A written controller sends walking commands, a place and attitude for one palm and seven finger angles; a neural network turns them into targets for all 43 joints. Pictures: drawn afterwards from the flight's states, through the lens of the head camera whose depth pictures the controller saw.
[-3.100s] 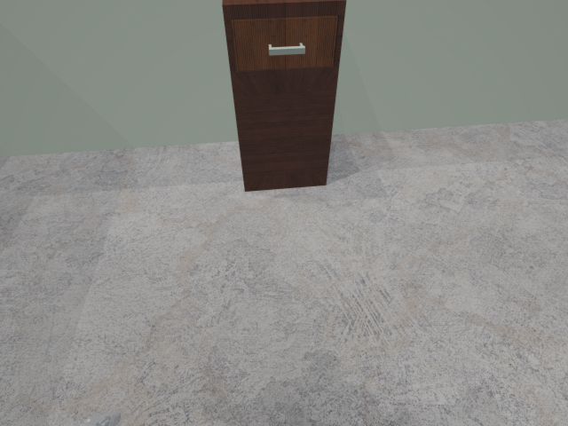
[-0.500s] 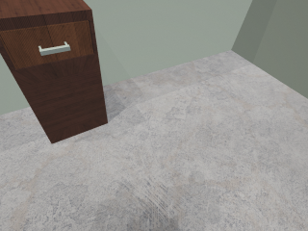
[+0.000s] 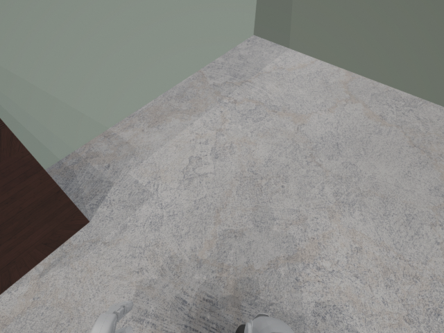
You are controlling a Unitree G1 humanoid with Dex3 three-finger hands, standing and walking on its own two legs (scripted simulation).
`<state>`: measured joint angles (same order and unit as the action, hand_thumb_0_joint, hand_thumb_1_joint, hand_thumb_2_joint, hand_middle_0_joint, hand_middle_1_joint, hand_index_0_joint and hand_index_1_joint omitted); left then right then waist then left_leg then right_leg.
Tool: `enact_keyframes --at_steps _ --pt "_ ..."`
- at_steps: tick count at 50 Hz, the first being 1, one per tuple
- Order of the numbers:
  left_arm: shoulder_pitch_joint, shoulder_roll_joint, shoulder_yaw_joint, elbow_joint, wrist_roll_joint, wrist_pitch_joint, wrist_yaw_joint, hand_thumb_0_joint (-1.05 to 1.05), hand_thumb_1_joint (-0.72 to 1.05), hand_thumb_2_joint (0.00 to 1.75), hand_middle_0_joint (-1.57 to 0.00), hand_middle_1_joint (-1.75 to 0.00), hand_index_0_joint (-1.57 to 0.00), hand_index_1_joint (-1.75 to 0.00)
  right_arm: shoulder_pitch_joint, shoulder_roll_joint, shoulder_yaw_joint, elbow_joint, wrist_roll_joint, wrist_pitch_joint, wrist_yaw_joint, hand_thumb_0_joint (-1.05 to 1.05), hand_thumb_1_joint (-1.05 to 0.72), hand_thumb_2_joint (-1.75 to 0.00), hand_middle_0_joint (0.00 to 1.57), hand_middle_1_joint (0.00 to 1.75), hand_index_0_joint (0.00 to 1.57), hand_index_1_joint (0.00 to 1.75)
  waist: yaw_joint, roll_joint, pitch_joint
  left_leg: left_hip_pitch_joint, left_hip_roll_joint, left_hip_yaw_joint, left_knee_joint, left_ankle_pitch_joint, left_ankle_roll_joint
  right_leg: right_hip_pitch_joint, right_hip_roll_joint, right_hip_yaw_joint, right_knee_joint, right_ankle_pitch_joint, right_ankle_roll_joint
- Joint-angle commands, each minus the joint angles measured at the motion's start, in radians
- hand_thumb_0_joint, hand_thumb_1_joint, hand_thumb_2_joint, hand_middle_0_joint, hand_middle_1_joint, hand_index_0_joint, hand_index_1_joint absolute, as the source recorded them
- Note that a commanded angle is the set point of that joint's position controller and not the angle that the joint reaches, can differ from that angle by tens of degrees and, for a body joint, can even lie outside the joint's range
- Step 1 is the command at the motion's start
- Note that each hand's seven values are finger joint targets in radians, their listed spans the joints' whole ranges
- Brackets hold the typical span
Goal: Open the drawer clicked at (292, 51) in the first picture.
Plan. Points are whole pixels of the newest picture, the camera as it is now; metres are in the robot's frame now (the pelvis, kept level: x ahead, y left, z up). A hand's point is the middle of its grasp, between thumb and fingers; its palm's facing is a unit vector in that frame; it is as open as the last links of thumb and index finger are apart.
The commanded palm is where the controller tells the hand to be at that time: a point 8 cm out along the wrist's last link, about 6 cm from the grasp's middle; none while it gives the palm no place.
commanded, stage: walk to a spot facing it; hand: left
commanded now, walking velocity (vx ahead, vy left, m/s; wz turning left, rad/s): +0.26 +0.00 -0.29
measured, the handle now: out of the picture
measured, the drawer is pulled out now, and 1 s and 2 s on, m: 0.00 0.00 0.00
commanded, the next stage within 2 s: turn to face it in 0.02 s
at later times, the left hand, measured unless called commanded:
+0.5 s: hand out of the picture +0.13 +0.18 -0.17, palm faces +0.19 -0.97 -0.14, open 7.3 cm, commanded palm none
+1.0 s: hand (122, 286) +0.23 +0.21 -0.12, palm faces +0.37 -0.88 -0.30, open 7.3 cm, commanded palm none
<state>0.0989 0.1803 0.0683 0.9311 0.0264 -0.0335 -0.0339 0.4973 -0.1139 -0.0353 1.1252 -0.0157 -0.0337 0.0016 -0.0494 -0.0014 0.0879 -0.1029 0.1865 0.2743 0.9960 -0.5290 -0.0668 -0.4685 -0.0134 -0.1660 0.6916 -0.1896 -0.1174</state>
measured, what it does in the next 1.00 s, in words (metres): walks ahead, turning left: left foot, then right foot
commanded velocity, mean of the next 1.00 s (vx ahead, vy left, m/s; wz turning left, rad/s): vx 0.02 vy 0.00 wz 0.53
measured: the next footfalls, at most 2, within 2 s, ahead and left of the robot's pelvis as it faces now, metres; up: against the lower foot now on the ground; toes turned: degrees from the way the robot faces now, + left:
left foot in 0.48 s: +0.22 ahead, +0.12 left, +0.00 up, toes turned +13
right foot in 0.96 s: +0.25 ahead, -0.13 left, +0.00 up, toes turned +19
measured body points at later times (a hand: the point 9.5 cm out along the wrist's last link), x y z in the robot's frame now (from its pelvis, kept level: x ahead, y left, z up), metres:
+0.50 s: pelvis +0.15 +0.02 +0.01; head +0.16 +0.05 +0.46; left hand +0.12 +0.24 -0.16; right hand +0.24 -0.20 -0.13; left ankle +0.18 +0.11 -0.71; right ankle +0.10 -0.07 -0.70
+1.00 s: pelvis +0.17 -0.03 +0.02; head +0.21 -0.04 +0.47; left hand +0.21 +0.26 -0.09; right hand +0.31 -0.26 -0.14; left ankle +0.17 +0.11 -0.69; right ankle +0.21 -0.14 -0.71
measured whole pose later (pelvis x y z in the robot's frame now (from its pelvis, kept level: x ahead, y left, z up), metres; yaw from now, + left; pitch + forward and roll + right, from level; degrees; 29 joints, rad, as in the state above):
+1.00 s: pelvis +0.17 -0.03 +0.02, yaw +22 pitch +1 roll +0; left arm 0.12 0.20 0.06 0.87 0.02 0.02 0.03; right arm 0.23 -0.25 -0.11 0.95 -0.02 0.05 0.01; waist -0.04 0.06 0.04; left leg -0.44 -0.05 -0.11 0.73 -0.37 -0.03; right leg -0.27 -0.03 -0.05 0.57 -0.29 0.01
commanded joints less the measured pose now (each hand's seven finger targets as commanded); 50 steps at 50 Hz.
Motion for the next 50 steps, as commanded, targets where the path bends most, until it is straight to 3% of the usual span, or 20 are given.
enact_keyframes --at_steps 1,3,6,10,19,22,23,24,25,26,28,31,33,40,45,46,47,48,49,50 --pt "0.246 0.228 0.05 0.016 -0.025 -0.005 0.037 0.0 0.9 0.9 -0.2 -0.3 -0.2 -0.3 -0.152 -0.132 -0.034 -0.17 0.009 -0.033 -0.017 0.0 -0.9 -0.9 0.2 0.3 0.2 0.3 0.117 -0.037 -0.152 -0.524 -0.004 -0.233 0.44 0.138 0.032 0.444 -0.357 0.533 -0.389 0.196 -0.133" --pt "0.167 0.15 0.023 0.011 -0.017 -0.022 0.041 0.0 0.9 0.9 -0.2 -0.3 -0.2 -0.3 -0.13 -0.115 -0.03 -0.137 -0.007 -0.006 -0.019 0.0 -0.9 -0.9 0.2 0.3 0.2 0.3 0.049 -0.022 -0.053 -0.426 0.013 -0.246 0.336 0.218 0.029 0.197 -0.279 0.374 -0.439 0.209 -0.068" --pt "0.147 0.124 0.011 0.019 -0.005 -0.035 0.046 0.0 0.9 0.9 -0.2 -0.3 -0.2 -0.3 -0.055 -0.096 -0.028 -0.109 -0.012 0.018 -0.016 0.0 -0.9 -0.9 0.2 0.3 0.2 0.3 -0.006 -0.07 -0.073 -0.384 -0.008 -0.238 0.227 0.26 0.017 0.129 -0.218 0.268 -0.449 0.239 -0.054" --pt "0.186 0.087 -0.009 0.055 -0.01 -0.041 0.048 0.0 0.9 0.9 -0.2 -0.3 -0.2 -0.3 -0.109 -0.075 -0.018 -0.107 -0.007 0.03 -0.01 0.0 -0.9 -0.9 0.2 0.3 0.2 0.3 0.001 -0.097 -0.093 -0.401 -0.034 -0.235 0.076 0.324 0.011 0.196 -0.19 0.185 -0.431 0.373 -0.032" --pt "0.265 0.116 -0.009 0.087 -0.005 -0.006 0.066 0.0 0.9 0.9 -0.2 -0.3 -0.2 -0.3 -0.35 -0.098 -0.006 -0.172 0.001 0.031 -0.001 0.0 -0.9 -0.9 0.2 0.3 0.2 0.3 0.086 -0.098 -0.034 -0.363 -0.091 -0.177 -0.265 0.23 0.032 0.381 -0.288 0.137 -0.333 0.554 -0.02" --pt "0.246 0.136 0.004 0.078 -0.009 0.006 0.071 0.0 0.9 0.9 -0.2 -0.3 -0.2 -0.3 -0.249 -0.134 -0.017 -0.158 -0.006 0.034 -0.001 0.0 -0.9 -0.9 0.2 0.3 0.2 0.3 0.034 -0.058 -0.091 -0.183 -0.114 -0.173 -0.442 0.354 0.056 0.366 -0.276 0.069 -0.135 0.537 0.03" --pt "0.247 0.131 0.007 0.066 -0.016 0.011 0.069 0.0 0.9 0.9 -0.2 -0.3 -0.2 -0.3 -0.171 -0.181 -0.031 -0.147 -0.011 0.03 -0.002 0.0 -0.9 -0.9 0.2 0.3 0.2 0.3 0.002 0.054 -0.146 -0.04 -0.053 -0.263 -0.518 0.615 0.095 0.276 -0.221 0.009 0.022 0.38 0.085" --pt "0.27 0.086 0.005 0.036 -0.03 0.014 0.066 0.0 0.9 0.9 -0.2 -0.3 -0.2 -0.3 -0.123 -0.266 -0.048 -0.154 -0.016 0.026 -0.007 0.0 -0.9 -0.9 0.2 0.3 0.2 0.3 0.002 0.296 -0.192 0.12 0.173 -0.558 -0.556 1.037 0.23 0.042 -0.085 -0.036 0.243 -0.125 0.165" --pt "0.213 0.095 -0.006 0.0 -0.022 0.019 0.069 0.0 0.9 0.9 -0.2 -0.3 -0.2 -0.3 -0.102 -0.292 -0.049 -0.144 -0.001 0.036 -0.011 0.0 -0.9 -0.9 0.2 0.3 0.2 0.3 -0.009 0.292 -0.179 0.086 0.262 -0.634 -0.605 1.113 0.327 -0.011 -0.047 0.057 0.428 -0.485 0.175" --pt "0.172 0.1 0.002 0.001 -0.014 0.029 0.072 0.0 0.9 0.9 -0.2 -0.3 -0.2 -0.3 -0.131 -0.264 -0.049 -0.14 -0.002 0.037 -0.019 0.0 -0.9 -0.9 0.2 0.3 0.2 0.3 -0.004 0.202 -0.16 0.032 0.218 -0.614 -0.643 0.892 0.325 -0.048 -0.07 0.126 0.475 -0.445 0.169" --pt "0.129 0.093 0.016 -0.006 -0.008 0.04 0.062 0.0 0.9 0.9 -0.2 -0.3 -0.2 -0.3 -0.236 -0.244 -0.047 -0.184 -0.003 0.036 -0.025 0.0 -0.9 -0.9 0.2 0.3 0.2 0.3 0.023 0.119 -0.09 -0.091 0.154 -0.579 -0.682 0.616 0.279 -0.072 -0.094 0.158 0.48 -0.333 0.174" --pt "0.165 0.075 0.02 0.005 -0.008 0.05 0.053 0.0 0.9 0.9 -0.2 -0.3 -0.2 -0.3 -0.287 -0.242 -0.05 -0.208 -0.004 0.03 -0.023 0.0 -0.9 -0.9 0.2 0.3 0.2 0.3 0.049 0.089 -0.124 -0.126 0.069 -0.486 -0.695 0.533 0.235 -0.028 -0.081 0.152 0.426 -0.222 0.186" --pt "0.158 0.077 0.023 -0.006 -0.009 0.058 0.054 0.0 0.9 0.9 -0.2 -0.3 -0.2 -0.3 -0.283 -0.251 -0.058 -0.213 -0.003 0.031 -0.021 0.0 -0.9 -0.9 0.2 0.3 0.2 0.3 0.042 0.104 -0.138 -0.128 0.053 -0.494 -0.701 0.479 0.235 -0.017 -0.073 0.147 0.368 -0.211 0.194" --pt "0.057 0.095 0.024 -0.077 -0.012 0.059 0.055 0.0 0.9 0.9 -0.2 -0.3 -0.2 -0.3 -0.246 -0.285 -0.084 -0.218 -0.008 0.046 -0.014 0.0 -0.9 -0.9 0.2 0.3 0.2 0.3 0.012 0.166 -0.138 -0.089 0.035 -0.59 -0.662 0.528 0.247 0.003 -0.036 0.148 0.171 -0.249 0.207" --pt "0.123 0.122 0.022 -0.087 -0.023 0.046 0.061 0.0 0.9 0.9 -0.2 -0.3 -0.2 -0.3 -0.294 -0.304 -0.097 -0.25 -0.005 0.057 -0.007 0.0 -0.9 -0.9 0.2 0.3 0.2 0.3 0.052 0.175 -0.174 -0.167 -0.022 -0.623 -0.568 0.628 0.202 0.228 0.009 0.134 -0.141 -0.133 0.192" --pt "0.165 0.141 0.028 -0.083 -0.023 0.039 0.065 0.0 0.9 0.9 -0.2 -0.3 -0.2 -0.3 -0.309 -0.288 -0.097 -0.26 0.001 0.059 -0.004 0.0 -0.9 -0.9 0.2 0.3 0.2 0.3 0.077 0.143 -0.195 -0.241 -0.056 -0.609 -0.52 0.554 0.163 0.35 -0.019 0.149 -0.29 -0.039 0.184" --pt "0.198 0.218 0.042 -0.082 -0.01 0.03 0.072 0.0 0.9 0.9 -0.2 -0.3 -0.2 -0.3 -0.302 -0.234 -0.09 -0.275 0.01 0.06 0.003 0.0 -0.9 -0.9 0.2 0.3 0.2 0.3 0.094 -0.058 -0.206 -0.415 -0.146 -0.506 -0.367 0.326 0.091 0.506 -0.201 0.304 -0.421 -0.067 0.137" --pt "0.185 0.308 0.053 -0.095 0.003 0.03 0.074 0.0 0.9 0.9 -0.2 -0.3 -0.2 -0.3 -0.312 -0.179 -0.08 -0.309 0.005 0.059 0.003 0.0 -0.9 -0.9 0.2 0.3 0.2 0.3 0.096 -0.321 -0.153 -0.583 -0.273 -0.305 -0.122 -0.03 0.013 0.491 -0.468 0.547 -0.455 0.037 0.028" --pt "0.155 0.292 0.043 -0.113 -0.005 0.035 0.076 0.0 0.9 0.9 -0.2 -0.3 -0.2 -0.3 -0.325 -0.234 -0.09 -0.309 -0.007 0.065 0.001 0.0 -0.9 -0.9 0.2 0.3 0.2 0.3 0.088 -0.217 -0.132 -0.532 -0.21 -0.352 0.062 -0.047 0.03 0.338 -0.499 0.5 -0.438 0.073 -0.024" --pt "0.079 0.24 0.037 -0.129 -0.004 0.032 0.079 0.0 0.9 0.9 -0.2 -0.3 -0.2 -0.3 -0.295 -0.235 -0.095 -0.296 -0.008 0.077 0.008 0.0 -0.9 -0.9 0.2 0.3 0.2 0.3 0.042 -0.157 -0.101 -0.507 -0.191 -0.365 0.152 0.03 0.031 0.263 -0.443 0.408 -0.445 0.021 -0.018"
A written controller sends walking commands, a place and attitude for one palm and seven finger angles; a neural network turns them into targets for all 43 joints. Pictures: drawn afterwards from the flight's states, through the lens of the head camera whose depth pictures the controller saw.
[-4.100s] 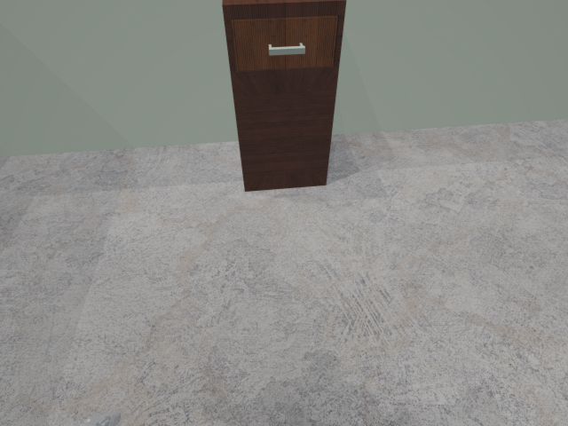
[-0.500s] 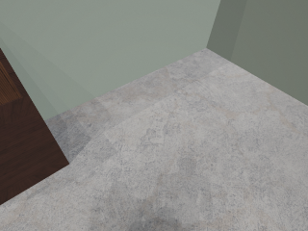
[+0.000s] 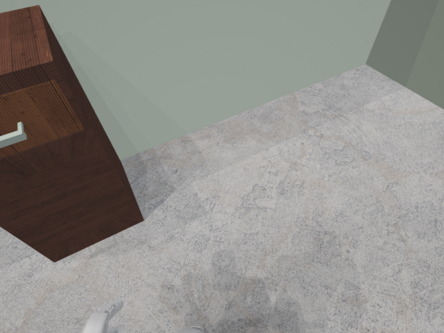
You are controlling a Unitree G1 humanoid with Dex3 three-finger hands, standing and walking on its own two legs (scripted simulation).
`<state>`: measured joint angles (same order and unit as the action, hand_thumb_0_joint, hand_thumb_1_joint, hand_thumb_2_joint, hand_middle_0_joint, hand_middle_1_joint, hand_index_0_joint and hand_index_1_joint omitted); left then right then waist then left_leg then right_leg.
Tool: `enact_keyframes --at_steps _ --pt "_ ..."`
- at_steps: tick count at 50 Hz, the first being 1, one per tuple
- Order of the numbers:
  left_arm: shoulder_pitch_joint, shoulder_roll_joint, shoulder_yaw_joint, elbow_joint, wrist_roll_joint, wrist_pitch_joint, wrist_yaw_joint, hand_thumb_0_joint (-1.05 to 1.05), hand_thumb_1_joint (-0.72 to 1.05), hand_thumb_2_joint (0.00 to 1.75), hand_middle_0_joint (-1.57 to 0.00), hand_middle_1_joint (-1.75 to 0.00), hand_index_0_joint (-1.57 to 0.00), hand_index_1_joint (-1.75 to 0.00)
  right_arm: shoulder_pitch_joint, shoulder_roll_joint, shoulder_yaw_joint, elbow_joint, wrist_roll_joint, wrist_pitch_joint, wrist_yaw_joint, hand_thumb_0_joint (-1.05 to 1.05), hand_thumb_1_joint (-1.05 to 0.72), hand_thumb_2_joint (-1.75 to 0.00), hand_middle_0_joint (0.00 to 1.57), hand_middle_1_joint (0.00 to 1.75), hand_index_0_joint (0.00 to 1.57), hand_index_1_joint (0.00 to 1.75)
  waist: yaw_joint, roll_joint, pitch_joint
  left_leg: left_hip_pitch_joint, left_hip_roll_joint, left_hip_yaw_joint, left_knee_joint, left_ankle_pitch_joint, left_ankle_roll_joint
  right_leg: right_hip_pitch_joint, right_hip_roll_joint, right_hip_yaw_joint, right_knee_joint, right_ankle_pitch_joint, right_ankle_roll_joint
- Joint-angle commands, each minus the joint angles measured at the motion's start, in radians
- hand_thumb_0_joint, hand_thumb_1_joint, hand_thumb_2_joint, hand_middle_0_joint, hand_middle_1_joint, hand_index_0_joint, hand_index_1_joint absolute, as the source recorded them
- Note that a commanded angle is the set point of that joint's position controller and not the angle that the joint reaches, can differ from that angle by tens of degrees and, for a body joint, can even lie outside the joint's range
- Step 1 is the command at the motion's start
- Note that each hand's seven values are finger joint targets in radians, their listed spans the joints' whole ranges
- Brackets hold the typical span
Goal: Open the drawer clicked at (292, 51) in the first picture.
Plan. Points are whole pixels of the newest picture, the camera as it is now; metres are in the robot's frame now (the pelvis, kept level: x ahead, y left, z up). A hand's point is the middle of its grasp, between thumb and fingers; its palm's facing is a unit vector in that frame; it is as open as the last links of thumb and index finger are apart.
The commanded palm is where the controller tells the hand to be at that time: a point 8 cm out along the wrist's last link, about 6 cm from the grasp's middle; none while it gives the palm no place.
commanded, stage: turn to face it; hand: left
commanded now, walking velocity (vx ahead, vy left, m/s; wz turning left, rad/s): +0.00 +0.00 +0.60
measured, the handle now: out of the picture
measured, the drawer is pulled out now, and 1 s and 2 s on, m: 0.00 0.00 0.00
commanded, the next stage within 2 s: take the last steps up to it in 0.80 s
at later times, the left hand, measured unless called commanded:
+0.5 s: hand out of the picture -0.05 +0.24 -0.18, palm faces +0.36 -0.89 -0.27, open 7.4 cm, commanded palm none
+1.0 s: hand out of the picture +0.00 +0.18 -0.14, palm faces +0.49 -0.83 -0.26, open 7.3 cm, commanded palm none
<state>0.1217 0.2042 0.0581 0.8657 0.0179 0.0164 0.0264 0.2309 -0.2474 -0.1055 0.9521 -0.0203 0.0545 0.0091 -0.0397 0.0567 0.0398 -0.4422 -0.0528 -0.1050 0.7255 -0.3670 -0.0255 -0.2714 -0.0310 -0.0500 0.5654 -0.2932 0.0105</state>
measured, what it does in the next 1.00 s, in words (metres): steps on the spot, turning left: left foot, then right foot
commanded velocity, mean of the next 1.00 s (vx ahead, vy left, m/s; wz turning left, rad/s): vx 0.04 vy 0.01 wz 0.37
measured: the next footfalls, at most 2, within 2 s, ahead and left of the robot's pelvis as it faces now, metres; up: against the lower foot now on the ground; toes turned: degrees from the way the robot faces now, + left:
left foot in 0.40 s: +0.00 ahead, +0.13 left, +0.00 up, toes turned +22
right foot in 0.82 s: +0.12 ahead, -0.08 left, +0.00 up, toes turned +20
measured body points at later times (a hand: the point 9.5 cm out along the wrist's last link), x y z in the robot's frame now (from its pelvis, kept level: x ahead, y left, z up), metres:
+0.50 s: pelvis +0.00 +0.02 +0.00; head +0.04 +0.06 +0.44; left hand -0.07 +0.29 -0.16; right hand +0.20 -0.18 -0.12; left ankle -0.03 +0.12 -0.73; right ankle +0.00 -0.12 -0.67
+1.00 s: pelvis +0.02 -0.02 +0.01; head +0.04 -0.04 +0.46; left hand -0.03 +0.23 -0.12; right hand +0.18 -0.22 -0.16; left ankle -0.08 +0.10 -0.65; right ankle +0.08 -0.09 -0.73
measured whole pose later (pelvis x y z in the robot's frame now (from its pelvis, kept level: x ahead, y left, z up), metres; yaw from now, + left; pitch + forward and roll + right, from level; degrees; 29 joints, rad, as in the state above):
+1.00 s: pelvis +0.02 -0.02 +0.01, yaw +29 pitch -2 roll +1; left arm 0.23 0.15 0.02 0.93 0.02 0.01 0.02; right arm 0.24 -0.24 -0.08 1.01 -0.03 0.07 0.02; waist -0.01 0.05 0.03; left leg -0.44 0.01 -0.02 1.11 -0.37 -0.04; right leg -0.22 -0.06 -0.15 0.50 -0.26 -0.03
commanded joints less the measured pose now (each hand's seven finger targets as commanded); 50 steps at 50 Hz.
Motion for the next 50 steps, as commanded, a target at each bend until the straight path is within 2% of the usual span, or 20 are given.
enact_keyframes --at_steps 1,3,5,9,15,17,18,19,20,21,26,34,38,39,40,41,42,43,46,50 --pt "0.006 0.198 0.041 -0.074 0.003 -0.019 0.016 0.0 0.9 0.9 -0.2 -0.3 -0.2 -0.3 -0.031 -0.087 -0.023 -0.099 -0.005 -0.001 0.007 0.0 -0.9 -0.9 0.2 0.3 0.2 0.3 0.014 -0.244 -0.005 -0.164 0.072 0.039 0.476 -0.083 -0.021 0.027 -0.363 0.229 -0.309 0.124 -0.121" --pt "-0.007 0.153 0.021 -0.076 0.002 -0.023 0.009 0.0 0.9 0.9 -0.2 -0.3 -0.2 -0.3 -0.011 -0.085 -0.015 -0.083 -0.006 0.0 0.016 0.0 -0.9 -0.9 0.2 0.3 0.2 0.3 0.001 -0.251 0.037 -0.179 0.084 0.084 0.515 -0.001 -0.042 0.049 -0.286 0.081 -0.255 0.285 -0.097" --pt "0.041 0.155 0.021 -0.063 0.004 -0.027 0.011 0.0 0.9 0.9 -0.2 -0.3 -0.2 -0.3 -0.026 -0.075 -0.01 -0.087 0.001 0.001 0.019 0.0 -0.9 -0.9 0.2 0.3 0.2 0.3 0.016 -0.239 0.017 -0.181 0.089 0.11 0.47 0.002 -0.052 0.124 -0.287 0.022 -0.223 0.411 -0.097" --pt "0.141 0.191 0.027 -0.036 0.007 -0.02 0.007 0.0 0.9 0.9 -0.2 -0.3 -0.2 -0.3 -0.118 -0.073 0.003 -0.113 0.001 0.007 0.02 0.0 -0.9 -0.9 0.2 0.3 0.2 0.3 0.065 -0.25 0.002 -0.145 0.097 0.156 0.341 -0.028 -0.06 0.188 -0.312 -0.013 -0.198 0.489 -0.112" --pt "0.168 0.231 0.045 -0.017 0.014 -0.009 0.005 0.0 0.9 0.9 -0.2 -0.3 -0.2 -0.3 -0.156 -0.061 0.024 -0.134 0.009 -0.012 0.022 0.0 -0.9 -0.9 0.2 0.3 0.2 0.3 0.09 -0.297 -0.054 0.024 0.086 0.226 0.022 -0.061 -0.024 0.216 -0.345 -0.059 -0.103 0.582 -0.108" --pt "0.157 0.24 0.049 -0.012 0.008 -0.006 0.001 0.0 0.9 0.9 -0.2 -0.3 -0.2 -0.3 -0.096 -0.079 0.021 -0.122 0.007 -0.019 0.017 0.0 -0.9 -0.9 0.2 0.3 0.2 0.3 0.056 -0.278 -0.092 0.141 0.069 0.246 -0.135 0.043 -0.008 0.194 -0.33 -0.105 -0.016 0.568 -0.071" --pt "0.15 0.23 0.048 -0.013 -0.001 -0.005 -0.003 0.0 0.9 0.9 -0.2 -0.3 -0.2 -0.3 -0.03 -0.112 0.012 -0.105 0.003 -0.027 0.016 0.0 -0.9 -0.9 0.2 0.3 0.2 0.3 0.015 -0.195 -0.133 0.286 0.073 0.226 -0.269 0.185 0.007 0.126 -0.307 -0.136 0.113 0.524 -0.031" --pt "0.153 0.19 0.042 -0.038 -0.009 -0.002 -0.009 0.0 0.9 0.9 -0.2 -0.3 -0.2 -0.3 0.047 -0.216 -0.013 -0.094 -0.003 -0.04 0.011 0.0 -0.9 -0.9 0.2 0.3 0.2 0.3 -0.029 0.042 -0.212 0.509 0.257 -0.017 -0.322 0.466 0.091 -0.093 -0.211 -0.174 0.334 0.235 0.038" --pt "0.091 0.124 0.013 -0.081 -0.01 -0.001 -0.012 0.0 0.9 0.9 -0.2 -0.3 -0.2 -0.3 0.113 -0.312 -0.034 -0.081 0.009 -0.041 0.003 0.0 -0.9 -0.9 0.2 0.3 0.2 0.3 -0.062 0.269 -0.228 0.575 0.477 -0.277 -0.327 0.894 0.221 -0.308 -0.099 -0.111 0.534 -0.378 0.089" --pt "0.062 0.146 0.018 -0.086 -0.002 0.012 -0.003 0.0 0.9 0.9 -0.2 -0.3 -0.2 -0.3 0.13 -0.292 -0.027 -0.061 0.012 -0.034 -0.002 0.0 -0.9 -0.9 0.2 0.3 0.2 0.3 -0.06 0.14 -0.217 0.528 0.498 -0.212 -0.307 0.898 0.27 -0.316 -0.115 -0.009 0.596 -0.386 0.071" --pt "0.109 0.135 0.025 -0.003 -0.002 0.018 -0.016 0.0 0.9 0.9 -0.2 -0.3 -0.2 -0.3 -0.077 -0.168 0.017 -0.101 0.003 -0.047 -0.025 0.0 -0.9 -0.9 0.2 0.3 0.2 0.3 0.03 0.12 -0.078 0.313 0.289 -0.032 -0.347 0.68 0.18 -0.253 -0.097 0.017 0.577 -0.135 0.08" --pt "0.078 0.097 0.008 -0.012 -0.008 0.017 -0.008 0.0 0.9 0.9 -0.2 -0.3 -0.2 -0.3 -0.038 -0.169 0.013 -0.075 -0.003 -0.039 -0.023 0.0 -0.9 -0.9 0.2 0.3 0.2 0.3 0.015 0.087 -0.06 0.296 0.288 -0.097 -0.354 0.599 0.201 -0.139 -0.035 -0.004 0.262 -0.144 0.077" --pt "0.158 0.099 0.01 0.013 -0.012 -0.002 -0.003 0.0 0.9 0.9 -0.2 -0.3 -0.2 -0.3 -0.075 -0.155 0.011 -0.073 0.001 -0.035 -0.021 0.0 -0.9 -0.9 0.2 0.3 0.2 0.3 0.058 0.098 -0.07 0.224 0.259 -0.107 -0.288 0.554 0.162 0.033 -0.009 -0.019 0.014 0.009 0.061" --pt "0.193 0.112 0.013 0.024 -0.009 -0.012 0.0 0.0 0.9 0.9 -0.2 -0.3 -0.2 -0.3 -0.078 -0.14 0.014 -0.073 0.007 -0.036 -0.018 0.0 -0.9 -0.9 0.2 0.3 0.2 0.3 0.077 0.054 -0.077 0.161 0.225 -0.088 -0.233 0.447 0.124 0.132 -0.029 -0.007 -0.118 0.122 0.058" --pt "0.211 0.177 0.021 0.029 0.003 -0.026 0.005 0.0 0.9 0.9 -0.2 -0.3 -0.2 -0.3 -0.051 -0.089 0.018 -0.072 0.017 -0.037 -0.012 0.0 -0.9 -0.9 0.2 0.3 0.2 0.3 0.08 -0.114 -0.1 0.055 0.138 -0.014 -0.095 0.239 0.057 0.243 -0.165 0.13 -0.221 0.216 0.025" --pt "0.214 0.261 0.035 0.023 0.014 -0.033 0.009 0.0 0.9 0.9 -0.2 -0.3 -0.2 -0.3 -0.051 -0.024 0.032 -0.097 0.018 -0.033 -0.01 0.0 -0.9 -0.9 0.2 0.3 0.2 0.3 0.079 -0.378 -0.072 -0.082 0.008 0.102 0.115 -0.182 -0.003 0.243 -0.405 0.371 -0.271 0.38 -0.082" --pt "0.225 0.259 0.027 0.015 0.005 -0.026 0.007 0.0 0.9 0.9 -0.2 -0.3 -0.2 -0.3 -0.059 -0.072 0.017 -0.095 0.012 -0.017 -0.016 0.0 -0.9 -0.9 0.2 0.3 0.2 0.3 0.091 -0.297 -0.081 -0.028 0.042 0.033 0.262 -0.246 0.006 0.114 -0.448 0.354 -0.288 0.337 -0.15" --pt "0.156 0.223 0.028 0.006 0.007 -0.026 0.01 0.0 0.9 0.9 -0.2 -0.3 -0.2 -0.3 -0.053 -0.074 0.011 -0.076 0.009 -0.006 -0.011 0.0 -0.9 -0.9 0.2 0.3 0.2 0.3 0.062 -0.277 -0.04 -0.029 0.056 0.019 0.361 -0.175 0.009 0.038 -0.389 0.297 -0.32 0.185 -0.153" --pt "0.078 0.151 0.014 -0.01 0.002 -0.026 0.009 0.0 0.9 0.9 -0.2 -0.3 -0.2 -0.3 -0.004 -0.066 0.011 -0.014 -0.001 -0.002 0.002 0.0 -0.9 -0.9 0.2 0.3 0.2 0.3 0.031 -0.218 0.026 -0.057 0.088 0.054 0.462 -0.012 -0.006 0.009 -0.282 0.164 -0.331 0.057 -0.105" --pt "0.19 0.136 0.015 0.041 0.002 -0.05 0.004 0.0 0.9 0.9 -0.2 -0.3 -0.2 -0.3 -0.013 -0.048 0.016 0.0 -0.008 -0.014 0.014 0.0 -0.9 -0.9 0.2 0.3 0.2 0.3 0.071 -0.198 0.008 -0.124 0.112 0.086 0.394 0.06 -0.025 0.146 -0.289 0.141 -0.37 -0.056 -0.096"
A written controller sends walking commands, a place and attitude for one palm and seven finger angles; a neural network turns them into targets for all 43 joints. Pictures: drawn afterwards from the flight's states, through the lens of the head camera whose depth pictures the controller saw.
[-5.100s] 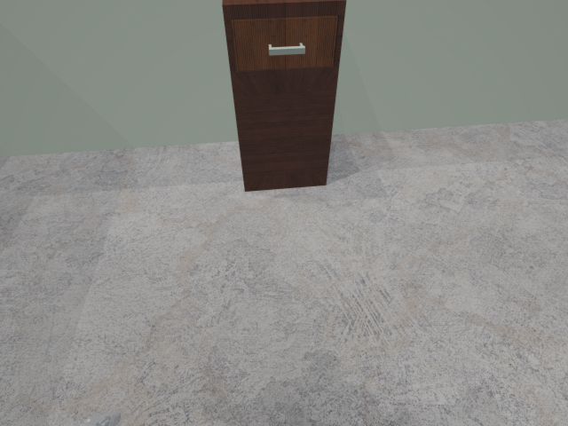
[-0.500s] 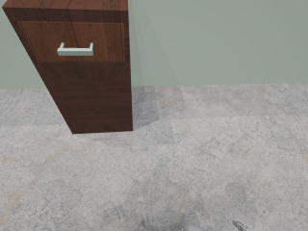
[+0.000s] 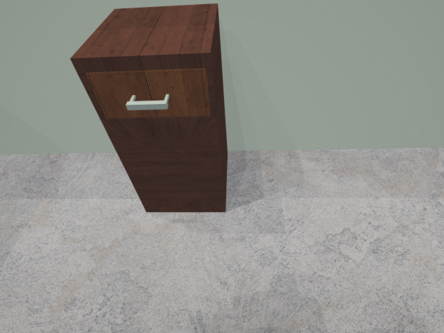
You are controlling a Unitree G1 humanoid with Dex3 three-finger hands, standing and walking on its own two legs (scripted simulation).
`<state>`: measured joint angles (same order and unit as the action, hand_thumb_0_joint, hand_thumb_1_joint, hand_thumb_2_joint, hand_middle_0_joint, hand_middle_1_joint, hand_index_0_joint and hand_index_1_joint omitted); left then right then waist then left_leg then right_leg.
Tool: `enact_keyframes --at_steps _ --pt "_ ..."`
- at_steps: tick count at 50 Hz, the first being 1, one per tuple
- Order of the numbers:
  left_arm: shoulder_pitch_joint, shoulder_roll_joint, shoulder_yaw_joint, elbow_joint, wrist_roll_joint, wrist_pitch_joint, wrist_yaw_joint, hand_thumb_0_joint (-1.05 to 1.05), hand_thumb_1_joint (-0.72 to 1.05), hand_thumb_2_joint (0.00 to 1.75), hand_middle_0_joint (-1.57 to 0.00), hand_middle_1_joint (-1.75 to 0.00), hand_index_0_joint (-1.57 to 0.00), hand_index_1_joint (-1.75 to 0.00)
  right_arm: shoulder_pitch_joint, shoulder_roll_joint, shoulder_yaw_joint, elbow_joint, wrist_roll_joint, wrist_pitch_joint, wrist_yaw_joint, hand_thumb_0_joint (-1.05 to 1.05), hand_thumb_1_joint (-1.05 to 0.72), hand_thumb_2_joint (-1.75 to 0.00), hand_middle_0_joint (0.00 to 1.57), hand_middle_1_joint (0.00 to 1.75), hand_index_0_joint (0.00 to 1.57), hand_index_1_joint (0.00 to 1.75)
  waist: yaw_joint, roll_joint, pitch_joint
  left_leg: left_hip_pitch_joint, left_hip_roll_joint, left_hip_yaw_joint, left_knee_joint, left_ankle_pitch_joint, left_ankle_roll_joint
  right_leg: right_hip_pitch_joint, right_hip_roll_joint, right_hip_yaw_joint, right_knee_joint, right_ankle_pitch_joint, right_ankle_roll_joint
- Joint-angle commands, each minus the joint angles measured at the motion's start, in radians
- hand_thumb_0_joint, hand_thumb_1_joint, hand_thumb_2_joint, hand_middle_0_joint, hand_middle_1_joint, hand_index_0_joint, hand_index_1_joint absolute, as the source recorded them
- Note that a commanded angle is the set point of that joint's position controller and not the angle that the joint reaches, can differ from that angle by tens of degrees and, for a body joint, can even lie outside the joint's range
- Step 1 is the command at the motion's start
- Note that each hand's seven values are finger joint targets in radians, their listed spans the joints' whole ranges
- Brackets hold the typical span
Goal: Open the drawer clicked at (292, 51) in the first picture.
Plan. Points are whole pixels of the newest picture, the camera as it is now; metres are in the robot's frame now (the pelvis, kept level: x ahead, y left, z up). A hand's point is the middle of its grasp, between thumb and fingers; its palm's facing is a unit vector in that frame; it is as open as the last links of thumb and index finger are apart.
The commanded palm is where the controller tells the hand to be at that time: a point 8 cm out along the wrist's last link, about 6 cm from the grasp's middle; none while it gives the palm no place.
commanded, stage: take the last steps up to it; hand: left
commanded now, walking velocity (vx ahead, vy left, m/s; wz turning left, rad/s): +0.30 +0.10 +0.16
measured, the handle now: (148, 101) +0.81 +0.29 -0.03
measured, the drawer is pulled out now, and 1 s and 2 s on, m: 0.00 0.00 0.00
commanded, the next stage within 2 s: come to a stop and stand still in 0.84 s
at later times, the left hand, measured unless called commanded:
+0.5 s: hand out of the picture +0.02 +0.27 -0.18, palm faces +0.12 -0.98 -0.17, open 7.4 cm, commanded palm none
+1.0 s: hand (141, 252) +0.34 +0.24 -0.17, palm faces +0.09 -0.97 -0.22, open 7.2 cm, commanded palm none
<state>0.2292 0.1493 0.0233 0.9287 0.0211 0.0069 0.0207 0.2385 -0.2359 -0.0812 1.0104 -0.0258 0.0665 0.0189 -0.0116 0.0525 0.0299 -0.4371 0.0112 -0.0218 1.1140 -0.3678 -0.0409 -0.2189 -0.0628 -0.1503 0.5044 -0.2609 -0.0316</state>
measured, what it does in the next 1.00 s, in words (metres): walks ahead: left foot, then right foot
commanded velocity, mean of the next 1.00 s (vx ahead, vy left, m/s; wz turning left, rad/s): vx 0.21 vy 0.03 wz -0.01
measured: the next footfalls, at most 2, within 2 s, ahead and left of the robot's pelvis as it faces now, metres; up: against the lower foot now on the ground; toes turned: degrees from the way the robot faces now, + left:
left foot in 0.34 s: +0.06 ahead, +0.18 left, +0.00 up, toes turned +10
right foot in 0.82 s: +0.36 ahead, -0.01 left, +0.00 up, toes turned -6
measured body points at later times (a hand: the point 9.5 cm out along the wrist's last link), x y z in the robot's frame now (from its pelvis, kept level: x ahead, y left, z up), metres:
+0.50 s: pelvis +0.08 +0.09 +0.00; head +0.07 +0.11 +0.45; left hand +0.02 +0.32 -0.16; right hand +0.11 -0.14 -0.14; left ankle +0.02 +0.17 -0.74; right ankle +0.07 -0.05 -0.66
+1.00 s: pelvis +0.26 +0.06 -0.01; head +0.27 +0.04 +0.44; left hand +0.33 +0.29 -0.15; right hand +0.22 -0.15 -0.18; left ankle +0.19 +0.19 -0.65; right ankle +0.32 +0.00 -0.74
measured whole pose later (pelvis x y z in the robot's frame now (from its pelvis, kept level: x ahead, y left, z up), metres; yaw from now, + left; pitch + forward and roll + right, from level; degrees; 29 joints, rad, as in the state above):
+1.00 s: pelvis +0.26 +0.06 -0.01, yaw +2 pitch -2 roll +0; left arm 0.17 0.14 0.06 1.02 0.01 -0.05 0.03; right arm 0.36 -0.13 -0.05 1.12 -0.02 -0.02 -0.02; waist -0.04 0.04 0.06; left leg -0.40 0.08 0.02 1.18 -0.38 0.01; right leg -0.30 0.01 -0.17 0.52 -0.19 -0.10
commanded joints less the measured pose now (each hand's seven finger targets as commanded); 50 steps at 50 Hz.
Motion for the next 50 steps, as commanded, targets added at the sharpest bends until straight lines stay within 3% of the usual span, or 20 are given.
enact_keyframes --at_steps 1,6,11,14,15,16,17,18,21,24,27,36,38,40,41,42,43,44,46,50 --pt "0.106 0.19 0.051 -0.009 0.001 -0.044 0.009 0.0 0.9 0.9 -0.2 -0.3 -0.2 -0.3 -0.04 -0.057 -0.007 -0.062 -0.004 -0.027 0.006 0.0 -0.9 -0.9 0.2 0.3 0.2 0.3 0.054 -0.197 0.029 -0.135 0.059 0.011 -0.017 0.06 -0.012 0.096 -0.269 0.254 -0.323 -0.131 -0.059" --pt "0.169 0.205 0.058 0.044 0.012 -0.055 0.003 0.0 0.9 0.9 -0.2 -0.3 -0.2 -0.3 -0.091 -0.034 0.0 -0.073 -0.002 -0.037 0.017 0.0 -0.9 -0.9 0.2 0.3 0.2 0.3 0.077 -0.189 0.051 -0.124 0.084 0.053 -0.2 0.024 -0.003 0.112 -0.304 0.268 -0.376 -0.25 -0.09" --pt "0.178 0.22 0.061 0.089 0.018 -0.052 -0.005 0.0 0.9 0.9 -0.2 -0.3 -0.2 -0.3 -0.069 0.0 0.014 -0.07 0.006 -0.061 0.021 0.0 -0.9 -0.9 0.2 0.3 0.2 0.3 0.07 -0.225 0.036 0.05 0.054 0.115 -0.439 -0.033 0.026 0.05 -0.289 0.215 -0.353 -0.237 -0.096" --pt "0.152 0.208 0.058 0.115 0.005 -0.041 -0.011 0.0 0.9 0.9 -0.2 -0.3 -0.2 -0.3 0.061 0.0 0.021 -0.019 0.007 -0.082 0.008 0.0 -0.9 -0.9 0.2 0.3 0.2 0.3 0.009 -0.181 0.002 0.328 0.007 0.188 -0.671 0.09 0.029 -0.083 -0.202 0.108 -0.239 -0.264 -0.044" --pt "0.148 0.176 0.051 0.116 0.002 -0.037 -0.015 0.0 0.9 0.9 -0.2 -0.3 -0.2 -0.3 0.134 -0.042 0.012 0.004 0.01 -0.089 -0.002 0.0 -0.9 -0.9 0.2 0.3 0.2 0.3 -0.025 -0.056 -0.024 0.467 0.033 0.148 -0.714 0.048 0.033 -0.175 -0.162 0.064 -0.128 -0.271 -0.013" --pt "0.134 0.12 0.039 0.097 -0.002 -0.032 -0.021 0.0 0.9 0.9 -0.2 -0.3 -0.2 -0.3 0.224 -0.111 -0.006 0.025 0.002 -0.096 -0.013 0.0 -0.9 -0.9 0.2 0.3 0.2 0.3 -0.068 0.164 -0.036 0.55 0.216 -0.121 -0.82 -0.129 0.092 -0.328 -0.069 -0.022 0.112 -0.278 0.035" --pt "0.074 0.077 0.027 0.056 0.004 -0.033 -0.021 0.0 0.9 0.9 -0.2 -0.3 -0.2 -0.3 0.302 -0.185 -0.019 0.037 -0.001 -0.096 -0.022 0.0 -0.9 -0.9 0.2 0.3 0.2 0.3 -0.097 0.296 0.019 0.521 0.381 -0.354 -0.968 -0.24 0.177 -0.464 0.001 -0.039 0.354 -0.33 0.05" --pt "0.023 0.088 0.03 0.038 0.009 -0.036 -0.021 0.0 0.9 0.9 -0.2 -0.3 -0.2 -0.3 0.289 -0.184 -0.014 0.04 -0.002 -0.092 -0.029 0.0 -0.9 -0.9 0.2 0.3 0.2 0.3 -0.089 0.168 0.086 0.456 0.42 -0.363 -0.989 -0.231 0.219 -0.511 -0.037 0.051 0.476 -0.297 0.028" --pt "0.042 0.091 0.035 0.089 0.012 -0.034 -0.036 0.0 0.9 0.9 -0.2 -0.3 -0.2 -0.3 0.156 -0.061 0.026 0.023 0.005 -0.114 -0.04 0.0 -0.9 -0.9 0.2 0.3 0.2 0.3 -0.024 0.086 0.148 0.313 0.307 -0.184 -0.987 -0.04 0.187 -0.462 -0.089 0.106 0.606 -0.091 0.028" --pt "0.096 0.067 0.03 0.114 0.009 -0.03 -0.039 0.0 0.9 0.9 -0.2 -0.3 -0.2 -0.3 0.17 -0.034 0.032 0.034 0.01 -0.141 -0.047 0.0 -0.9 -0.9 0.2 0.3 0.2 0.3 0.011 0.029 0.092 0.387 0.249 -0.058 -0.951 0.336 0.192 -0.437 -0.071 0.09 0.596 0.003 0.05" --pt "0.06 0.07 0.033 0.1 0.006 -0.026 -0.037 0.0 0.9 0.9 -0.2 -0.3 -0.2 -0.3 0.222 -0.026 0.038 0.065 0.015 -0.153 -0.053 0.0 -0.9 -0.9 0.2 0.3 0.2 0.3 0.013 0.039 0.081 0.45 0.24 -0.016 -0.928 0.573 0.199 -0.467 -0.059 0.083 0.575 0.03 0.055" --pt "-0.157 0.047 0.027 0.016 -0.005 -0.034 -0.039 0.0 0.9 0.9 -0.2 -0.3 -0.2 -0.3 0.305 -0.022 0.037 0.131 0.0 -0.145 -0.062 0.0 -0.9 -0.9 0.2 0.3 0.2 0.3 -0.025 0.061 0.152 0.466 0.258 0.047 -0.844 0.797 0.187 -0.357 -0.008 0.028 0.202 0.036 0.004" --pt "-0.06 0.064 0.034 0.039 -0.004 -0.04 -0.034 0.0 0.9 0.9 -0.2 -0.3 -0.2 -0.3 0.28 -0.042 0.032 0.133 0.003 -0.141 -0.064 0.0 -0.9 -0.9 0.2 0.3 0.2 0.3 0.026 0.046 0.109 0.436 0.262 0.062 -0.724 0.958 0.175 -0.19 0.033 0.011 0.152 0.032 -0.024" --pt "0.161 0.111 0.052 0.104 0.004 -0.055 -0.028 0.0 0.9 0.9 -0.2 -0.3 -0.2 -0.3 0.261 -0.049 0.028 0.126 0.014 -0.141 -0.059 0.0 -0.9 -0.9 0.2 0.3 0.2 0.3 0.121 -0.03 -0.019 0.319 0.198 0.102 -0.459 0.89 0.132 0.136 0.055 0.015 0.045 0.154 -0.043" --pt "0.282 0.187 0.074 0.138 0.012 -0.07 -0.018 0.0 0.9 0.9 -0.2 -0.3 -0.2 -0.3 0.279 -0.017 0.031 0.115 0.025 -0.143 -0.05 0.0 -0.9 -0.9 0.2 0.3 0.2 0.3 0.161 -0.167 -0.125 0.136 0.105 0.148 -0.177 0.553 0.093 0.355 -0.139 0.243 0.017 0.286 -0.114" --pt "0.327 0.259 0.087 0.145 -0.004 -0.071 -0.015 0.0 0.9 0.9 -0.2 -0.3 -0.2 -0.3 0.334 0.023 0.032 0.097 0.032 -0.144 -0.05 0.0 -0.9 -0.9 0.2 0.3 0.2 0.3 0.121 -0.307 -0.225 -0.014 -0.029 0.135 0.15 -0.187 0.057 0.437 -0.391 0.611 -0.119 0.497 -0.24" --pt "0.268 0.254 0.082 0.127 -0.019 -0.064 -0.011 0.0 0.9 0.9 -0.2 -0.3 -0.2 -0.3 0.279 0.006 0.031 0.088 0.031 -0.133 -0.054 0.0 -0.9 -0.9 0.2 0.3 0.2 0.3 0.115 -0.174 -0.167 -0.048 0.012 0.018 0.25 -0.207 0.077 0.342 -0.393 0.605 -0.184 0.409 -0.275" --pt "0.165 0.224 0.073 0.106 -0.017 -0.062 -0.007 0.0 0.9 0.9 -0.2 -0.3 -0.2 -0.3 0.23 0.027 0.028 0.089 0.029 -0.126 -0.047 0.0 -0.9 -0.9 0.2 0.3 0.2 0.3 0.085 -0.142 -0.088 -0.057 0.054 0.008 0.268 -0.129 0.077 0.193 -0.363 0.565 -0.237 0.199 -0.25" --pt "0.026 0.138 0.048 0.07 -0.015 -0.062 0.002 0.0 0.9 0.9 -0.2 -0.3 -0.2 -0.3 0.198 0.058 0.032 0.081 0.011 -0.103 -0.039 0.0 -0.9 -0.9 0.2 0.3 0.2 0.3 0.014 -0.064 0.053 -0.023 0.112 -0.009 0.189 -0.008 0.076 -0.085 -0.284 0.387 -0.297 0.072 -0.179" --pt "-0.026 0.08 0.018 0.072 -0.003 -0.062 0.011 0.0 0.9 0.9 -0.2 -0.3 -0.2 -0.3 0.269 0.104 0.049 0.113 0.011 -0.058 -0.044 0.0 -0.9 -0.9 0.2 0.3 0.2 0.3 -0.051 -0.097 0.013 0.128 0.091 0.028 -0.094 0.028 0.025 -0.204 -0.191 0.175 -0.284 0.396 -0.125"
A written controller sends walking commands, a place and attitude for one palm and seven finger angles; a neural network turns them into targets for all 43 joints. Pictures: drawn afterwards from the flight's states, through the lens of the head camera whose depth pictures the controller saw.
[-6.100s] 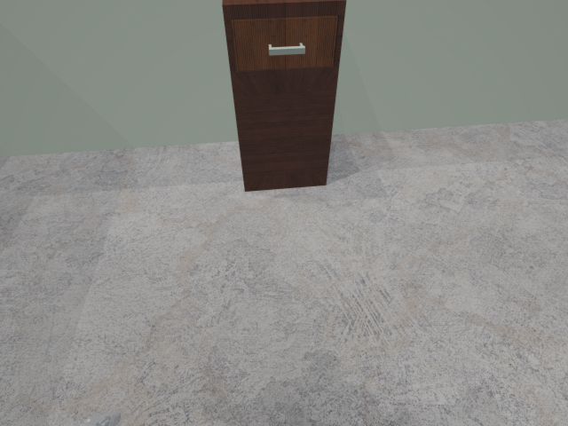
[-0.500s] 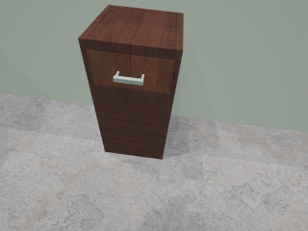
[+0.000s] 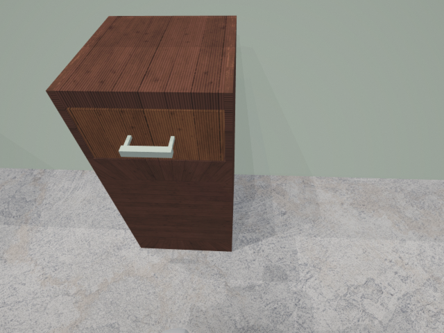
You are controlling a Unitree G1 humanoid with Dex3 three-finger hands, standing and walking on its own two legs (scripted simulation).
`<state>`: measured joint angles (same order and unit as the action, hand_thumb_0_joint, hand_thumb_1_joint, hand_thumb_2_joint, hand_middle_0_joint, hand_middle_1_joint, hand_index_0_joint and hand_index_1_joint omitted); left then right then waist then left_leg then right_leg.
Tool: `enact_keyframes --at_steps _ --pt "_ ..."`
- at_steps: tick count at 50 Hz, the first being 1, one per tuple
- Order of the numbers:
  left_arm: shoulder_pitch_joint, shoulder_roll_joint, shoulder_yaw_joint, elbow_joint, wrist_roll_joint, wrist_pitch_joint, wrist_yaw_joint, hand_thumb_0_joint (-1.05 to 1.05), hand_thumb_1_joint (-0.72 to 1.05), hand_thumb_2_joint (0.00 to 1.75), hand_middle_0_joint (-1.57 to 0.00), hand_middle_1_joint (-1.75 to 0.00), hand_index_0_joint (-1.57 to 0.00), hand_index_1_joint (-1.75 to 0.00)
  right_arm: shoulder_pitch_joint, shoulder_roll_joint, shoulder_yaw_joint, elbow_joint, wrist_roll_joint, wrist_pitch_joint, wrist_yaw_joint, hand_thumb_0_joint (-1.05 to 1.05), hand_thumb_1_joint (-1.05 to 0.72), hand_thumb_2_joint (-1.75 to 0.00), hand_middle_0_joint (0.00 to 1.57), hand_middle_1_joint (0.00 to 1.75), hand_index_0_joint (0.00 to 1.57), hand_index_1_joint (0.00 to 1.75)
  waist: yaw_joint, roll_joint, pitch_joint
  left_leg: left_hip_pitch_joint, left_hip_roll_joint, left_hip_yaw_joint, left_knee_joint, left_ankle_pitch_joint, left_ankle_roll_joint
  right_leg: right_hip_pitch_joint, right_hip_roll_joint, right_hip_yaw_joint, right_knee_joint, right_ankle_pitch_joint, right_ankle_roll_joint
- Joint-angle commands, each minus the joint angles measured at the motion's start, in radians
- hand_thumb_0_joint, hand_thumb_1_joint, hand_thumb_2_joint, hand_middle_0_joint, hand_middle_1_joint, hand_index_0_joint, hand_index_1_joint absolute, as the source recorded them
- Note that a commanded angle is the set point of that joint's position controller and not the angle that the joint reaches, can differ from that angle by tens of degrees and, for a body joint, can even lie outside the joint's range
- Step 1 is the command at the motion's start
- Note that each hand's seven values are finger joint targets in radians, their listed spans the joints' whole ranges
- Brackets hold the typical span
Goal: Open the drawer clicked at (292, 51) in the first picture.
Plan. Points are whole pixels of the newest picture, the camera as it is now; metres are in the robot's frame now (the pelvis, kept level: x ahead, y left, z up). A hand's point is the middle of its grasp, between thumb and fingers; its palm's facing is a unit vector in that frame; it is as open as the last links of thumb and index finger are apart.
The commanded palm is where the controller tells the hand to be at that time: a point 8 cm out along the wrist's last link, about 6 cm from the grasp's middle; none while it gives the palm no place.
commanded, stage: come to a stop and stand still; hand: left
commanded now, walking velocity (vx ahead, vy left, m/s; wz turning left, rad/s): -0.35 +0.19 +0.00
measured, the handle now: (148, 145) +0.56 +0.21 -0.02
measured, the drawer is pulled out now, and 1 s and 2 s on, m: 0.00 0.00 0.00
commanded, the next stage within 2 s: look again from close up in 2.00 s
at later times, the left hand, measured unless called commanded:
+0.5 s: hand out of the picture +0.05 +0.24 -0.17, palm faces +0.05 -0.98 -0.20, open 7.3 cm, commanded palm none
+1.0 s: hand out of the picture +0.03 +0.14 -0.16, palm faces -0.01 -0.97 -0.24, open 7.2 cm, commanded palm none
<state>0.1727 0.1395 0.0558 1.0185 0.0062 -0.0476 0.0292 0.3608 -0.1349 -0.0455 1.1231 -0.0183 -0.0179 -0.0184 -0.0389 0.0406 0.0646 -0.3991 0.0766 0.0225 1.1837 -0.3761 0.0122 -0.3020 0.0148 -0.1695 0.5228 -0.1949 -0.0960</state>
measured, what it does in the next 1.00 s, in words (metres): steps on the spot: left foot, then right foot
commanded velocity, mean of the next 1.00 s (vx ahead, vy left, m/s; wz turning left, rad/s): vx -0.05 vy -0.03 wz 0.00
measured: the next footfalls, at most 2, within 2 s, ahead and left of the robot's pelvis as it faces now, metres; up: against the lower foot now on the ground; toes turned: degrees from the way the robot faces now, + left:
left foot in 0.32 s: +0.06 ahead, +0.14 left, +0.00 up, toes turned +0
right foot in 0.74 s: -0.01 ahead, -0.11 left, +0.00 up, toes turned -6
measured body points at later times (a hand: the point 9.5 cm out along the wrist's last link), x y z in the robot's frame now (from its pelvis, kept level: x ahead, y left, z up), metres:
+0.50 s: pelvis +0.02 +0.05 +0.01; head +0.05 +0.07 +0.46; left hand +0.04 +0.29 -0.15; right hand +0.10 -0.18 -0.13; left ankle +0.04 +0.16 -0.73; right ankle -0.01 -0.08 -0.67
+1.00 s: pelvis -0.01 -0.04 +0.01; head -0.01 -0.06 +0.46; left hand +0.03 +0.19 -0.14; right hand -0.06 -0.25 -0.16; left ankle +0.02 +0.14 -0.73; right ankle -0.05 -0.11 -0.73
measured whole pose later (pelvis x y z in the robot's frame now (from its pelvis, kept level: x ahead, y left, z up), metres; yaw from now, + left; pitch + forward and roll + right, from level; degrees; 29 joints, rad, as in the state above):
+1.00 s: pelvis -0.01 -0.04 +0.01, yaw -2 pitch -1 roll +0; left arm 0.25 0.15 0.02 1.10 0.00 0.01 0.04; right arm 0.34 -0.17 -0.02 1.16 -0.02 0.02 -0.03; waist -0.04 0.04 0.01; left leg -0.21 0.10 -0.01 0.44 -0.21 -0.08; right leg -0.11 0.03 -0.08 0.46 -0.33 -0.06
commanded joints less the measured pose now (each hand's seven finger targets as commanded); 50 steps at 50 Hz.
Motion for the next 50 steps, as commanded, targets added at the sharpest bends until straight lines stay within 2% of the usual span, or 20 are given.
enact_keyframes --at_steps 1,6,10,14,15,17,18,21,25,31,34,36,37,38,39,40,42,44,48,50 --pt "0.043 0.088 -0.008 -0.022 0.016 -0.002 0.005 0.0 0.9 0.9 -0.2 -0.3 -0.2 -0.3 0.132 0.011 0.016 -0.007 0.005 0.034 -0.008 0.0 -0.9 -0.9 0.2 0.3 0.2 0.3 -0.014 -0.099 -0.038 0.092 0.016 -0.007 -0.217 0.041 -0.035 -0.105 -0.263 0.185 -0.282 0.395 -0.063" --pt "0.108 0.169 0.014 -0.013 0.016 0.031 0.009 0.0 0.9 0.9 -0.2 -0.3 -0.2 -0.3 -0.028 -0.061 -0.006 -0.082 0.01 0.057 -0.005 0.0 -0.9 -0.9 0.2 0.3 0.2 0.3 0.049 -0.135 -0.093 0.013 -0.029 -0.006 -0.331 -0.006 -0.057 0.09 -0.309 0.251 -0.188 0.551 -0.1" --pt "0.1 0.191 0.027 -0.022 0.025 0.049 0.014 0.0 0.9 0.9 -0.2 -0.3 -0.2 -0.3 -0.1 -0.089 -0.018 -0.123 0.012 0.061 -0.004 0.0 -0.9 -0.9 0.2 0.3 0.2 0.3 0.057 -0.193 -0.074 0.026 -0.039 -0.017 -0.367 -0.046 -0.056 0.095 -0.334 0.279 -0.16 0.566 -0.119" --pt "0.075 0.195 0.028 -0.028 0.017 0.061 0.014 0.0 0.9 0.9 -0.2 -0.3 -0.2 -0.3 -0.074 -0.086 -0.015 -0.116 0.012 0.047 -0.006 0.0 -0.9 -0.9 0.2 0.3 0.2 0.3 0.027 -0.192 -0.106 0.191 -0.05 0.005 -0.671 0.165 -0.046 0.086 -0.259 0.233 -0.069 0.44 -0.042" --pt "0.083 0.175 0.021 -0.026 0.013 0.066 0.013 0.0 0.9 0.9 -0.2 -0.3 -0.2 -0.3 -0.056 -0.099 -0.014 -0.107 0.011 0.037 -0.006 0.0 -0.9 -0.9 0.2 0.3 0.2 0.3 0.021 -0.128 -0.114 0.282 -0.008 -0.01 -0.762 0.299 -0.035 0.033 -0.215 0.201 -0.013 0.297 0.003" --pt "0.135 0.101 0.0 -0.039 0.0 0.073 0.011 0.0 0.9 0.9 -0.2 -0.3 -0.2 -0.3 -0.098 -0.215 -0.025 -0.146 -0.001 0.025 -0.014 0.0 -0.9 -0.9 0.2 0.3 0.2 0.3 0.047 0.204 -0.109 0.258 0.307 -0.301 -0.877 0.745 0.124 -0.067 -0.052 0.093 0.2 -0.288 0.101" --pt "0.122 0.114 0.002 -0.041 0.005 0.076 0.013 0.0 0.9 0.9 -0.2 -0.3 -0.2 -0.3 -0.124 -0.213 -0.023 -0.153 -0.005 0.028 -0.019 0.0 -0.9 -0.9 0.2 0.3 0.2 0.3 0.043 0.134 -0.085 0.183 0.315 -0.261 -0.892 0.683 0.175 -0.039 -0.044 0.15 0.321 -0.374 0.096" --pt "0.129 0.133 0.014 -0.016 0.013 0.093 0.001 0.0 0.9 0.9 -0.2 -0.3 -0.2 -0.3 -0.175 -0.188 -0.01 -0.156 -0.006 0.023 -0.042 0.0 -0.9 -0.9 0.2 0.3 0.2 0.3 0.058 0.136 -0.056 0.173 0.253 -0.197 -0.881 0.682 0.166 -0.104 -0.036 0.223 0.499 -0.289 0.105" --pt "0.143 0.128 0.016 -0.002 0.016 0.091 -0.013 0.0 0.9 0.9 -0.2 -0.3 -0.2 -0.3 -0.15 -0.188 -0.014 -0.15 -0.004 0.019 -0.042 0.0 -0.9 -0.9 0.2 0.3 0.2 0.3 0.044 0.064 -0.097 0.288 0.216 -0.147 -0.886 0.563 0.142 -0.16 -0.037 0.204 0.508 -0.224 0.134" --pt "0.054 0.096 -0.002 -0.026 0.009 0.09 -0.022 0.0 0.9 0.9 -0.2 -0.3 -0.2 -0.3 -0.078 -0.218 -0.031 -0.109 -0.011 0.027 -0.032 0.0 -0.9 -0.9 0.2 0.3 0.2 0.3 -0.011 0.146 -0.091 0.333 0.219 -0.188 -0.899 0.443 0.142 -0.069 -0.05 0.151 0.209 -0.308 0.135" --pt "0.125 0.088 -0.008 0.015 0.004 0.077 -0.02 0.0 0.9 0.9 -0.2 -0.3 -0.2 -0.3 -0.099 -0.217 -0.032 -0.097 -0.006 0.028 -0.021 0.0 -0.9 -0.9 0.2 0.3 0.2 0.3 0.025 0.146 -0.089 0.241 0.166 -0.154 -0.879 0.295 0.1 0.08 -0.032 0.109 -0.011 -0.156 0.121" --pt "0.176 0.124 -0.005 0.042 0.01 0.064 -0.012 0.0 0.9 0.9 -0.2 -0.3 -0.2 -0.3 -0.099 -0.166 -0.024 -0.091 0.006 0.029 -0.015 0.0 -0.9 -0.9 0.2 0.3 0.2 0.3 0.046 0.023 -0.079 0.117 0.084 -0.078 -0.796 0.178 0.025 0.227 -0.081 0.164 -0.209 -0.011 0.108" --pt "0.165 0.171 -0.003 0.044 0.013 0.056 -0.006 0.0 0.9 0.9 -0.2 -0.3 -0.2 -0.3 -0.108 -0.114 -0.01 -0.097 0.012 0.03 -0.012 0.0 -0.9 -0.9 0.2 0.3 0.2 0.3 0.04 -0.12 -0.048 0.062 0.015 -0.007 -0.721 0.09 -0.021 0.2 -0.198 0.304 -0.273 -0.066 0.065" --pt "0.127 0.209 -0.004 0.031 0.009 0.052 -0.004 0.0 0.9 0.9 -0.2 -0.3 -0.2 -0.3 -0.127 -0.084 0.005 -0.11 0.009 0.032 -0.005 0.0 -0.9 -0.9 0.2 0.3 0.2 0.3 0.034 -0.207 -0.011 0.071 -0.013 0.023 -0.695 0.027 -0.037 0.099 -0.275 0.359 -0.33 -0.119 0.024" --pt "0.092 0.214 -0.009 0.021 0.009 0.053 -0.005 0.0 0.9 0.9 -0.2 -0.3 -0.2 -0.3 -0.127 -0.089 0.004 -0.107 0.004 0.033 0.003 0.0 -0.9 -0.9 0.2 0.3 0.2 0.3 0.028 -0.174 -0.003 0.122 -0.011 0.011 -0.674 0.027 -0.033 0.024 -0.282 0.345 -0.342 -0.198 0.006" --pt "0.086 0.193 -0.008 0.027 0.011 0.045 -0.001 0.0 0.9 0.9 -0.2 -0.3 -0.2 -0.3 -0.13 -0.087 0.004 -0.096 -0.004 0.042 0.001 0.0 -0.9 -0.9 0.2 0.3 0.2 0.3 0.034 -0.294 0.023 0.118 -0.009 0.008 -0.642 0.038 -0.031 -0.009 -0.238 0.35 -0.359 -0.202 0.009" --pt "0.074 0.145 -0.022 0.035 0.004 0.042 0.002 0.0 0.9 0.9 -0.2 -0.3 -0.2 -0.3 -0.085 -0.094 0.009 -0.059 -0.005 0.038 -0.005 0.0 -0.9 -0.9 0.2 0.3 0.2 0.3 0.019 -0.249 0.077 0.13 0.005 -0.006 -0.649 0.126 -0.027 0.008 -0.208 0.293 -0.305 -0.012 0.003" --pt "0.09 0.128 -0.028 0.042 -0.003 0.036 0.004 0.0 0.9 0.9 -0.2 -0.3 -0.2 -0.3 -0.02 -0.086 0.016 -0.023 0.001 0.027 -0.01 0.0 -0.9 -0.9 0.2 0.3 0.2 0.3 0.008 -0.172 0.037 0.185 0.01 -0.014 -0.724 0.264 -0.027 0.057 -0.172 0.232 -0.235 0.118 0.026" --pt "0.131 0.103 -0.031 0.055 -0.007 0.04 0.007 0.0 0.9 0.9 -0.2 -0.3 -0.2 -0.3 -0.008 -0.094 0.023 0.003 0.002 0.026 -0.019 0.0 -0.9 -0.9 0.2 0.3 0.2 0.3 0.026 -0.098 0.072 0.225 0.031 -0.027 -0.766 0.291 -0.028 0.026 -0.129 0.233 -0.265 -0.013 0.052" --pt "0.14 0.118 -0.025 0.068 -0.008 0.041 0.007 0.0 0.9 0.9 -0.2 -0.3 -0.2 -0.3 -0.006 -0.085 0.026 0.012 0.003 0.028 -0.021 0.0 -0.9 -0.9 0.2 0.3 0.2 0.3 0.03 -0.041 0.056 0.232 0.027 -0.016 -0.76 0.308 -0.036 0.062 -0.133 0.229 -0.257 0.048 0.054"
